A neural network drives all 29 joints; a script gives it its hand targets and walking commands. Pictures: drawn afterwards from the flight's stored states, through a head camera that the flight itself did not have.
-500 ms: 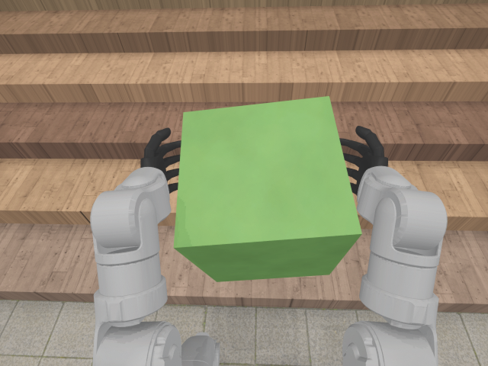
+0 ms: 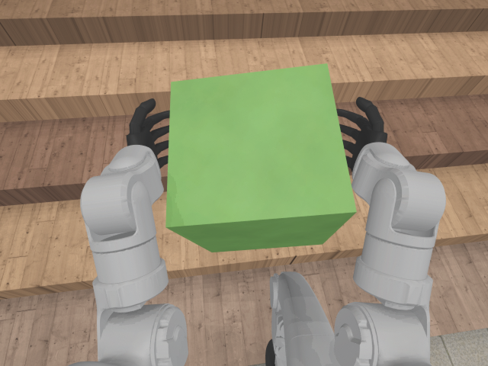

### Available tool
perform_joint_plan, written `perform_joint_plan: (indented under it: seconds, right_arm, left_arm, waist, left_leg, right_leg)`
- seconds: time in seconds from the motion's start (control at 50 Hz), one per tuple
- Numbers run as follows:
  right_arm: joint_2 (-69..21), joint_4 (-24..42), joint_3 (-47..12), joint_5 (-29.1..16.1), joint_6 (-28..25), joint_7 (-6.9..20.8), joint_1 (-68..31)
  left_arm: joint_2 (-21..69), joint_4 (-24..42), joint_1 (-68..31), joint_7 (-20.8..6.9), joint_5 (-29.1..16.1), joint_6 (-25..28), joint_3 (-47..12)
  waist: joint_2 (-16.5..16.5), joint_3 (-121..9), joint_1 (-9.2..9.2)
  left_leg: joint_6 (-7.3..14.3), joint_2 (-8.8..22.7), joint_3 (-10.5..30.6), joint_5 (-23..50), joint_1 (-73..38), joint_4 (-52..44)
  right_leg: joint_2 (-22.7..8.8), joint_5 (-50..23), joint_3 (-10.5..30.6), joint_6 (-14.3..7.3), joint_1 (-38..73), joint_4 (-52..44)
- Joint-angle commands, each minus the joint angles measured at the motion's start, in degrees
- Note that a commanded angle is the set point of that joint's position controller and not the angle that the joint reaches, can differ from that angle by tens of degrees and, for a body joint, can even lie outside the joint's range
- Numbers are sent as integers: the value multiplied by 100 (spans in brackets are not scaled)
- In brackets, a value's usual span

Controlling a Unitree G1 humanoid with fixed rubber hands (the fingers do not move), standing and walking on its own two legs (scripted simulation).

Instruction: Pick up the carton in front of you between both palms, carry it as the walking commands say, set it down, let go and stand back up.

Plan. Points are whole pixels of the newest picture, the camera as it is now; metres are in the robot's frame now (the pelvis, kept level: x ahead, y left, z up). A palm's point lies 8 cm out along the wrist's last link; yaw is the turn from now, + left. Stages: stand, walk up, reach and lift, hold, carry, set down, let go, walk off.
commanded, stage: carry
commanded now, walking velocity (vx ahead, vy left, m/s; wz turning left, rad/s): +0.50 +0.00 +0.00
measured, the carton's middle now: (258, 175) +0.39 -0.03 +0.05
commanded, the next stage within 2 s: none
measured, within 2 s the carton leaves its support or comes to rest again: neither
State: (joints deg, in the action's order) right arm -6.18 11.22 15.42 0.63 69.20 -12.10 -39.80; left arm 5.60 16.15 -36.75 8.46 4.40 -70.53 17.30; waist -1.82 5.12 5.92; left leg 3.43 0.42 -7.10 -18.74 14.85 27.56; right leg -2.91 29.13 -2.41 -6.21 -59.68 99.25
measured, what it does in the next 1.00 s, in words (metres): climbs: right foot 0.11 m higher, then left foot 0.11 m higher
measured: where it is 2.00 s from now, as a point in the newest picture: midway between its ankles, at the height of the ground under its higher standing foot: (217, 64)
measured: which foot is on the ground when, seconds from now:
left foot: down 0.00-0.14, up 0.16-0.56, down 0.58-1.00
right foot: up 0.00-0.10, down 0.12-0.64, up 0.66-1.00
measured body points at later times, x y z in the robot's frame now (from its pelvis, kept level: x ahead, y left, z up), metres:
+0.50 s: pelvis +0.34 -0.04 +0.11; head +0.36 -0.05 +0.56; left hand +0.69 +0.16 +0.31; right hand +0.73 -0.14 +0.30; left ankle +0.42 +0.08 -0.40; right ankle +0.26 -0.12 -0.63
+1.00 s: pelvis +0.66 -0.01 +0.23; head +0.70 +0.01 +0.67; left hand +1.06 +0.14 +0.39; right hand +1.05 -0.16 +0.41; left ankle +0.54 +0.08 -0.52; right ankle +0.82 -0.12 -0.34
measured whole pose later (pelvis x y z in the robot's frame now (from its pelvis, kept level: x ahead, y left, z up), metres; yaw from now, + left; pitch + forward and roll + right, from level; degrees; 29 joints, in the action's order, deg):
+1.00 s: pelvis +0.66 -0.01 +0.23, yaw +1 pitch +5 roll -2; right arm -4.5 -0.8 17.1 2.7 72.5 -14.8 -50.3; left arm 4.2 3.8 -48.4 12.7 8.2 -76.9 21.0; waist -1.2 0.0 4.7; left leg 1.0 2.9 -7.6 -19.1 3.0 17.5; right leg -4.3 21.0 -7.5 -7.8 -63.9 82.8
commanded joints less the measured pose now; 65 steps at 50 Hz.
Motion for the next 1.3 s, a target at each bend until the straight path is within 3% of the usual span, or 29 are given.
perform_joint_plan:
  seconds: [0.0,0.04,0.08,0.1,0.12,0.14,0.16,0.24,0.34,0.42,0.46,0.52,0.58,0.6,0.62,0.64,0.66,0.68,0.76,0.86,0.92,0.96,1.02,1.04,1.06,1.08,1.1,1.18,1.28]
  right_arm:
    - [-4667,645,-4152,-2318,62,1041,-4067]
    - [-4699,602,-4186,-2492,102,1072,-4194]
    - [-4588,365,-4035,-2276,144,1101,-3837]
    - [-4500,201,-3980,-2114,171,1093,-3659]
    - [-4575,305,-3982,-2136,151,1086,-3847]
    - [-4813,291,-3907,-1896,160,1066,-3898]
    - [-4426,208,-3664,-1698,189,1043,-3271]
    - [-4342,574,-3251,-1130,69,857,-3632]
    - [-3914,-143,-3232,-831,156,659,-3086]
    - [-3521,-573,-2986,-823,518,616,-3435]
    - [-3554,-786,-2837,-807,678,551,-3817]
    - [-3744,-1152,-2796,-1065,801,472,-4405]
    - [-4302,-1615,-2851,-1451,878,498,-4823]
    - [-4351,-1685,-2790,-1507,874,532,-5173]
    - [-4831,-1789,-2899,-1787,832,635,-4906]
    - [-5150,-1665,-3039,-1906,751,703,-4945]
    - [-5202,-1502,-3110,-2044,598,718,-5138]
    - [-5467,-1382,-3125,-2119,545,790,-5094]
    - [-6328,-520,-3717,-2854,298,1100,-6029]
    - [-5685,-899,-3468,-2536,411,1106,-5257]
    - [-5483,-1133,-3277,-2300,515,1181,-4988]
    - [-5394,-1170,-3145,-2181,587,1183,-4936]
    - [-5171,-1446,-2860,-1834,635,1108,-4631]
    - [-5029,-1505,-2758,-1602,627,1084,-4757]
    - [-5030,-1537,-2668,-1402,582,1052,-4589]
    - [-5023,-1581,-2598,-1141,576,1003,-4342]
    - [-4792,-1385,-2434,-1058,497,970,-4265]
    - [-4731,-1009,-2368,-762,323,848,-4766]
    - [-4645,-837,-2858,-894,352,756,-4598]
  left_arm:
    - [4051,140,-3979,-283,-1478,84,-3874]
    - [4111,29,-3989,-266,-1569,51,-3906]
    - [4200,-194,-3781,-279,-1650,26,-4020]
    - [4299,-189,-3606,-332,-1750,3,-4117]
    - [4475,29,-3869,-390,-1961,25,-4163]
    - [4766,-143,-4119,-423,-2068,16,-4334]
    - [4661,-169,-3702,-444,-2207,53,-4368]
    - [5416,341,-4565,-647,-2850,149,-4688]
    - [4727,282,-4749,-730,-2944,12,-4450]
    - [4354,-695,-4651,-720,-2734,-351,-3911]
    - [4244,-1135,-4860,-704,-2639,-505,-3537]
    - [4144,-1428,-5173,-645,-2505,-660,-3072]
    - [4042,-2033,-5025,-536,-2024,-733,-2530]
    - [4037,-2029,-5342,-510,-1845,-736,-2422]
    - [4094,-1966,-5256,-471,-1701,-701,-2389]
    - [4262,-2092,-4907,-487,-1560,-651,-2286]
    - [4399,-2176,-4704,-528,-1461,-649,-2226]
    - [4461,-2115,-4867,-532,-1311,-574,-2179]
    - [4576,-1259,-5378,-375,-1136,-329,-2414]
    - [4465,-1408,-4704,-310,-1181,-354,-2857]
    - [4520,-1431,-4994,-386,-1339,-466,-3064]
    - [4648,-1382,-5266,-397,-1570,-537,-3256]
    - [4971,-1815,-5197,-442,-1913,-548,-3316]
    - [5192,-1805,-5200,-479,-2006,-498,-3369]
    - [5323,-1670,-5520,-533,-2133,-443,-3491]
    - [5454,-1774,-5540,-591,-2309,-395,-3526]
    - [5664,-1764,-5481,-653,-2614,-328,-3635]
    - [6361,-1372,-6394,-840,-3115,-144,-3908]
    - [5652,-1284,-5714,-775,-2728,-219,-3666]
  waist:
    - [777,-2781,-52]
    - [591,-2610,-260]
    - [1587,-3334,-720]
    - [1924,-3899,-1301]
    - [975,-4407,-1774]
    - [-547,-5110,-1541]
    - [-1515,-5775,-1450]
    - [53,-4182,-1179]
    - [-55,-3646,-1239]
    - [-328,-2560,-1266]
    - [-114,-1970,-1127]
    - [-784,-1982,-831]
    - [-1308,-2855,-285]
    - [-657,-3305,48]
    - [-455,-3996,373]
    - [23,-3971,306]
    - [1977,-4907,142]
    - [1316,-5131,145]
    - [28,-3499,-153]
    - [579,-3157,80]
    - [513,-2438,-130]
    - [817,-2496,-333]
    - [1978,-3696,-1310]
    - [1625,-3883,-1796]
    - [365,-4668,-1715]
    - [-1259,-4890,-1214]
    - [-874,-5357,-1253]
    - [235,-3765,-976]
    - [-243,-3552,-1279]
  left_leg:
    - [966,1447,1924,1961,-3145,-885]
    - [740,891,567,4421,-1398,-1453]
    - [605,872,-48,8299,-1380,-435]
    - [421,1097,-3,8680,-1420,607]
    - [75,653,-259,7540,-1526,2480]
    - [-435,-143,531,1582,523,4846]
    - [-327,-755,1467,-290,1403,7003]
    - [147,-166,1350,136,3335,7043]
    - [212,17,627,-483,4615,6829]
    - [306,339,688,-1338,6643,8410]
    - [179,514,111,-995,6164,7117]
    - [280,473,-413,23,3389,5147]
    - [559,-341,-1010,433,1882,3564]
    - [500,-429,-876,1182,1074,2397]
    - [376,-459,-624,1893,-337,660]
    - [645,506,1089,4185,-1954,193]
    - [1807,1984,3764,7583,-3193,590]
    - [2113,1840,4175,5369,-3287,421]
    - [1024,1553,3151,1114,-2084,-167]
    - [1214,1813,2315,2357,-3359,-549]
    - [809,1246,1364,1934,-2460,-1219]
    - [678,850,232,3535,-1202,-1953]
    - [381,918,-363,8777,-1474,69]
    - [159,800,-550,8457,-1650,1774]
    - [-110,365,109,5602,-340,3559]
    - [-476,-540,581,144,1578,5728]
    - [-233,-593,1630,320,1630,7216]
    - [254,27,1285,227,3404,7332]
    - [409,298,1037,-951,5182,7596]
  right_leg:
    - [-320,93,-210,-16,-1432,-323]
    - [47,-716,-1009,-70,1138,-3122]
    - [718,-1441,-1463,-197,3043,-3902]
    - [683,-1880,-1221,-265,4227,-4411]
    - [802,-2755,-1120,-128,5305,-6286]
    - [-1107,-5072,2195,-1030,7466,-7078]
    - [-1917,-5030,4392,-1632,7946,-7390]
    - [-1120,-4058,2717,-842,7569,-6930]
    - [-1341,-4503,2013,-879,8059,-7324]
    - [-1765,-2341,2201,-1170,7562,-7988]
    - [-1183,-1486,1505,-798,6565,-8494]
    - [-601,-3248,-158,-679,4572,-9346]
    - [-680,-9603,-727,-449,5725,-7747]
    - [-579,-10815,-672,-164,6046,-5920]
    - [-382,-9811,-671,21,5903,-4239]
    - [58,-4026,-212,288,4211,-2682]
    - [1002,-1026,663,536,2642,-71]
    - [881,-1050,1233,353,1853,852]
    - [228,-1068,1029,-48,587,203]
    - [13,-103,146,-190,-1501,959]
    - [-229,-315,-399,-146,-1247,-539]
    - [-27,-989,-956,-144,962,-2678]
    - [710,-1934,-1441,-268,3819,-4167]
    - [872,-2517,-1432,-88,4550,-5810]
    - [403,-3440,-219,-349,6642,-6554]
    - [-1568,-6081,3166,-1048,7720,-7127]
    - [-1641,-5988,3863,-1573,7294,-7083]
    - [-1256,-2250,2681,-981,6385,-7289]
    - [-1643,-2920,2272,-1141,7385,-7575]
